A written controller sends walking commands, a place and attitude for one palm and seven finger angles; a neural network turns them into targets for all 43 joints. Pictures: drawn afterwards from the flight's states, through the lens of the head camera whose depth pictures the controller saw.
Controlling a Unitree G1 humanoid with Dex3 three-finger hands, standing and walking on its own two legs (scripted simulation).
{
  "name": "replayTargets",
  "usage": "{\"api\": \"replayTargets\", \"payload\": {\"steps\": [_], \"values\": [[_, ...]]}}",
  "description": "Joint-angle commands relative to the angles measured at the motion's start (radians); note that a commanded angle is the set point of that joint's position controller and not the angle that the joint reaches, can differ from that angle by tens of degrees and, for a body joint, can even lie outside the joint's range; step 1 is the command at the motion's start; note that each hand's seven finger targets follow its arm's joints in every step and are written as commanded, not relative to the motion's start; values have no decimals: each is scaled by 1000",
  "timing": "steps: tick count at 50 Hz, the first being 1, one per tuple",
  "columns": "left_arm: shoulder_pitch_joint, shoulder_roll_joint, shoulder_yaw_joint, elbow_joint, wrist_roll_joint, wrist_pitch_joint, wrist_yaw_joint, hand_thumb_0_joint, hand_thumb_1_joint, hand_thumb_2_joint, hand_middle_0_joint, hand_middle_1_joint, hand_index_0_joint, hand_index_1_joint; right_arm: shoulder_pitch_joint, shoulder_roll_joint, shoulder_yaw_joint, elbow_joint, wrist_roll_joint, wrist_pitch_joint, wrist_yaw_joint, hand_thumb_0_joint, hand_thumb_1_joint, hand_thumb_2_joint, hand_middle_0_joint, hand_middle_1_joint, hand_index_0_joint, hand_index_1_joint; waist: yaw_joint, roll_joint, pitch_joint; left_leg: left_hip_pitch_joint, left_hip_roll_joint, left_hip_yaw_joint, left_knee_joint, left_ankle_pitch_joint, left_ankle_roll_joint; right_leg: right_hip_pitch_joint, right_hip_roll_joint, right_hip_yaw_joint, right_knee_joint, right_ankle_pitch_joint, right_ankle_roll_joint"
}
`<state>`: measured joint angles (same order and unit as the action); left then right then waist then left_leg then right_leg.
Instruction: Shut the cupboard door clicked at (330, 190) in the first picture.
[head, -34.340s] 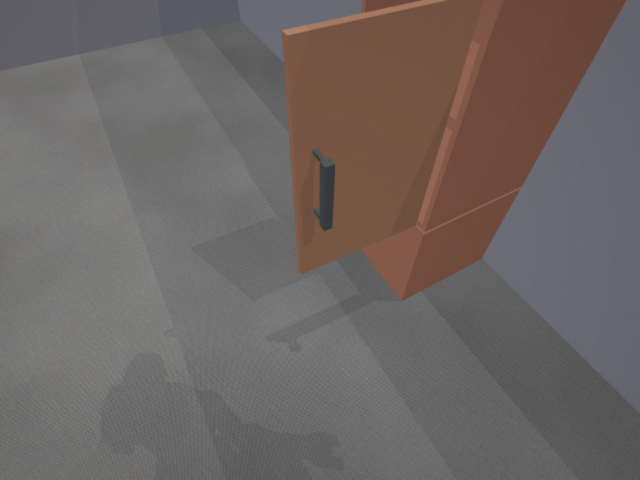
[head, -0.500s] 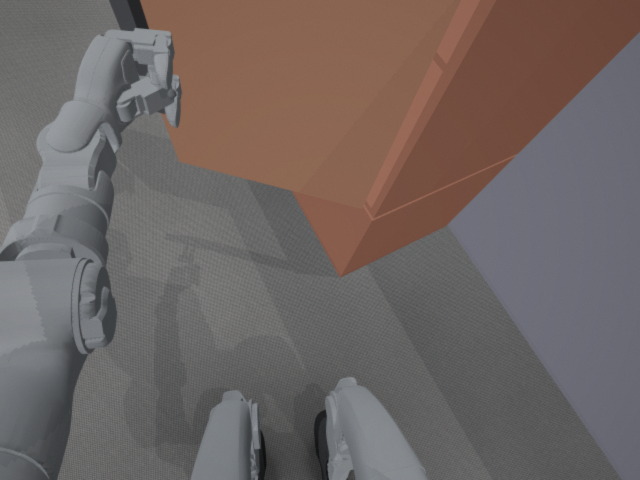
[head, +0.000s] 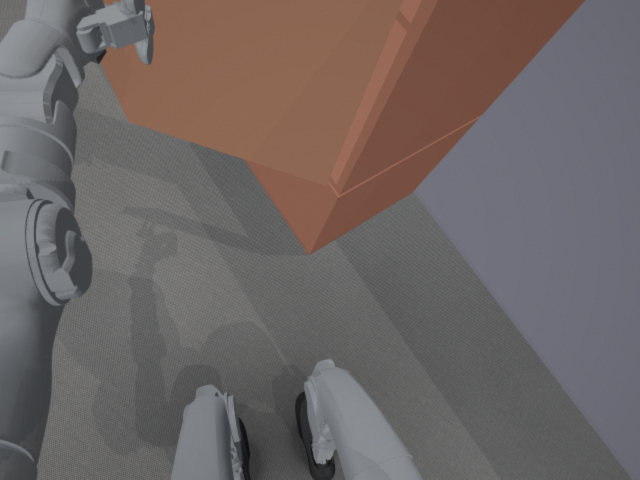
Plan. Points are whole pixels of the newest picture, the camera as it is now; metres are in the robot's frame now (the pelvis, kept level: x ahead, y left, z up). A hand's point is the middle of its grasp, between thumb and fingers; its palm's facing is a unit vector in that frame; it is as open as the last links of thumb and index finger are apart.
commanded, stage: pull the fist back off the door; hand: left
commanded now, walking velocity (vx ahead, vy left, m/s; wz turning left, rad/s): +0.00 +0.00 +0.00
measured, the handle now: out of the picture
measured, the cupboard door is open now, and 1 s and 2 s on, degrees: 41 38 38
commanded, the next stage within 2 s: draw the hand back to the body in 0.96 s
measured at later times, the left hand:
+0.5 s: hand (151, 28) +0.59 +0.09 +0.09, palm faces +0.07 -1.00 -0.04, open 3.1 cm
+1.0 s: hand (160, 95) +0.51 +0.08 +0.09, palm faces +0.05 -1.00 -0.05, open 3.1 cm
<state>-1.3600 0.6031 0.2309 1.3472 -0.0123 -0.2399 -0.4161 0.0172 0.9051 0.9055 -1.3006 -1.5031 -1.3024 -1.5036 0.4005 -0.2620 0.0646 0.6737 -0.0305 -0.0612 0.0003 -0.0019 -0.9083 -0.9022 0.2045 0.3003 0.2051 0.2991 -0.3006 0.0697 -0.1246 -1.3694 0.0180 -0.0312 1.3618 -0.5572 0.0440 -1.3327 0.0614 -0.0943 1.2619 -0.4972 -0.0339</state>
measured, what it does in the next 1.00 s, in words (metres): stands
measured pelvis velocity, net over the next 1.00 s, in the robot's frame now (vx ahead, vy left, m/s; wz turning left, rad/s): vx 0.02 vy -0.02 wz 0.05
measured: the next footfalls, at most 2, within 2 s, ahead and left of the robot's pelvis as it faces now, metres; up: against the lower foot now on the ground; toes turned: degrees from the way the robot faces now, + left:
none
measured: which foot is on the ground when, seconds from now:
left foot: down 0.00-1.00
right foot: down 0.00-1.00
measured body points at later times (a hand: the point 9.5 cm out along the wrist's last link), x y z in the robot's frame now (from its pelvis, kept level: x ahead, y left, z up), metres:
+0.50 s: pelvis +0.01 -0.02 +0.03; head +0.19 -0.01 +0.44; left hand +0.58 +0.14 +0.10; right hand -0.04 -0.24 -0.09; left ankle +0.02 +0.09 -0.60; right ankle +0.04 -0.11 -0.60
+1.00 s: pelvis +0.02 -0.02 +0.04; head +0.15 -0.01 +0.47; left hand +0.50 +0.14 +0.09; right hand +0.07 -0.27 -0.09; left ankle +0.02 +0.09 -0.60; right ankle +0.04 -0.11 -0.60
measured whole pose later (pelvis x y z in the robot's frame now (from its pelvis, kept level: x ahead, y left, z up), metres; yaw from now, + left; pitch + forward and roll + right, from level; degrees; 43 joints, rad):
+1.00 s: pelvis +0.02 -0.02 +0.04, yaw +3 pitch +25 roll -1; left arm -0.86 0.21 0.20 1.12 -0.01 -0.52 0.09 0.02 0.90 0.90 -1.30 -1.50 -1.31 -1.50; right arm 0.32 -0.24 -0.01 0.64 -0.05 0.04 0.07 0.00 -0.91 -0.90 0.20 0.30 0.20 0.30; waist -0.16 0.04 -0.15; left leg -1.08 -0.01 0.00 1.17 -0.52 0.02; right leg -1.08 0.04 -0.06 1.14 -0.50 -0.05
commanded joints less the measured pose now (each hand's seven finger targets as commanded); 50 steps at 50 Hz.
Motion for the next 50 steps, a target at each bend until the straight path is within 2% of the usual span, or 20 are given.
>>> {"api": "replayTargets", "payload": {"steps": [1, 4, 5, 6, 8, 10, 12, 13, 15, 19, 27, 30, 33, 36, 38, 40, 42, 45, 48, 50], "values": [[-590, 167, 35, -179, -7, -45, -1, 0, 900, 900, -1300, -1500, -1300, -1500, 250, -217, -71, -5, -1, -12, -20, 0, -900, -900, 200, 300, 200, 300, -81, 194, -583, 531, 12, -100, -96, 420, 8, 158, 13, 49, -137, 249, -9], [-610, 216, 55, -179, 12, -46, 2, 0, 900, 900, -1300, -1500, -1300, -1500, 260, -215, -65, -10, -6, -12, -22, 0, -900, -900, 200, 300, 200, 300, -84, 218, -617, 513, 11, -90, -77, 452, 11, 180, 13, 52, -120, 288, -10], [-536, 268, 276, -175, -55, -21, 182, 0, 900, 900, -1300, -1500, -1300, -1500, 313, -197, -47, -57, -28, -8, -7, 0, -900, -900, 200, 300, 200, 300, -16, 223, -627, 459, 27, -96, -102, 443, 6, 237, 5, 56, -128, 288, -9], [-484, 224, 230, -172, -33, -10, 265, 0, 900, 900, -1300, -1500, -1300, -1500, 297, -192, -47, -70, -34, -4, 11, 0, -900, -900, 200, 300, 200, 300, -19, 206, -642, 445, 30, -92, -111, 453, 0, 267, 0, 60, -124, 303, -3], [-429, 162, 262, -223, -15, -33, 401, 0, 900, 900, -1300, -1500, -1300, -1500, 313, -182, -64, -84, -51, 9, 43, 0, -900, -900, 200, 300, 200, 300, 5, 157, -663, 454, 28, -92, -122, 479, -7, 299, 2, 52, -121, 335, 5], [-421, 105, 226, -321, 62, -95, 545, 0, 900, 900, -1300, -1500, -1300, -1500, 311, -169, -75, -89, -70, 18, 76, 0, -900, -900, 200, 300, 200, 300, 14, 191, -686, 472, 26, -75, -121, 498, -14, 309, -4, 58, -121, 365, 11], [-386, 130, 229, -316, 128, -133, 600, 0, 900, 900, -1300, -1500, -1300, -1500, 322, -173, -90, -77, -74, 35, 97, 0, -900, -900, 200, 300, 200, 300, 18, 164, -710, 455, 20, -55, -123, 493, -13, 374, -6, 70, -127, 397, 14], [-391, 152, 231, -329, 153, -151, 602, 0, 900, 900, -1300, -1500, -1300, -1500, 331, -177, -93, -74, -76, 44, 103, 0, -900, -900, 200, 300, 200, 300, 17, 164, -722, 458, 16, -53, -130, 499, -12, 397, -5, 74, -128, 421, 12], [-395, 78, 146, -349, 164, -169, 572, 0, 900, 900, -1300, -1500, -1300, -1500, 320, -172, -101, -72, -64, 54, 112, 0, -900, -900, 200, 300, 200, 300, 1, 155, -717, 476, 9, -44, -157, 463, -9, 435, -5, 85, -161, 420, 16], [-374, 63, 160, -394, 69, -196, 495, 0, 900, 900, -1300, -1500, -1300, -1500, 305, -168, -108, -67, -39, 57, 94, 0, -900, -900, 200, 300, 200, 300, 16, 119, -733, 501, -3, -33, -200, 421, -7, 532, -5, 106, -210, 433, 19], [-142, -86, 91, -236, 22, -234, 470, 0, 900, 900, -1300, -1500, -1300, -1500, 264, -158, -109, -56, -31, 64, 84, 0, -900, -900, 200, 300, 200, 300, 28, 2, -487, 409, -19, -3, -240, 312, 0, 524, -13, 116, -268, 356, 18], [-92, -115, 79, -276, 12, -264, 465, 0, 900, 900, -1300, -1500, -1300, -1500, 243, -156, -117, -64, -30, 67, 84, 0, -900, -900, 200, 300, 200, 300, 55, 41, -522, 462, -24, -1, -239, 362, -5, 526, -18, 112, -251, 406, 12], [-91, -161, 40, -320, 4, -286, 463, 0, 900, 900, -1300, -1500, -1300, -1500, 221, -153, -123, -71, -24, 75, 81, 0, -900, -900, 200, 300, 200, 300, 53, 38, -511, 483, -27, 2, -242, 365, -5, 520, -20, 111, -249, 415, 13], [-76, -189, 26, -416, -3, -316, 477, 0, 900, 900, -1300, -1500, -1300, -1500, 191, -150, -133, -81, -22, 81, 80, 0, -900, -900, 200, 300, 200, 300, 81, 75, -576, 563, -27, -2, -250, 409, -12, 532, -23, 105, -242, 436, 13], [-75, -198, 21, -462, -12, -333, 488, 0, 900, 900, -1300, -1500, -1300, -1500, 183, -149, -137, -79, -21, 83, 76, 0, -900, -900, 200, 300, 200, 300, 77, 47, -595, 594, -25, -5, -251, 438, -11, 545, -22, 101, -236, 467, 15], [-9, -186, 40, -484, -12, -346, 498, 0, 900, 900, -1300, -1500, -1300, -1500, 159, -146, -140, -85, -18, 86, 74, 0, -900, -900, 200, 300, 200, 300, 107, 45, -624, 591, -29, 3, -256, 437, -14, 586, -25, 109, -238, 480, 16], [22, -210, 14, -482, -1, -350, 501, 0, 900, 900, -1300, -1500, -1300, -1500, 144, -140, -140, -84, -15, 90, 70, 0, -900, -900, 200, 300, 200, 300, 103, 8, -582, 564, -31, 11, -267, 413, -11, 607, -27, 111, -248, 481, 19], [25, -244, -18, -503, -1, -359, 506, 0, 900, 900, -1300, -1500, -1300, -1500, 124, -137, -140, -79, -13, 90, 65, 0, -900, -900, 200, 300, 200, 300, 102, 25, -566, 603, -28, 6, -276, 422, -15, 579, -29, 103, -247, 474, 18], [-20, -263, -33, -449, -9, -353, 512, 0, 900, 900, -1300, -1500, -1300, -1500, 117, -137, -137, -65, -14, 86, 55, 0, -900, -900, 200, 300, 200, 300, 71, -23, -492, 568, -30, 4, -278, 369, -10, 550, -29, 105, -264, 430, 22], [0, -239, -5, -423, -10, -356, 514, 0, 900, 900, -1300, -1500, -1300, -1500, 104, -138, -135, -65, -17, 83, 52, 0, -900, -900, 200, 300, 200, 300, 87, -36, -508, 546, -34, 4, -278, 347, -12, 566, -31, 106, -261, 410, 22]]}}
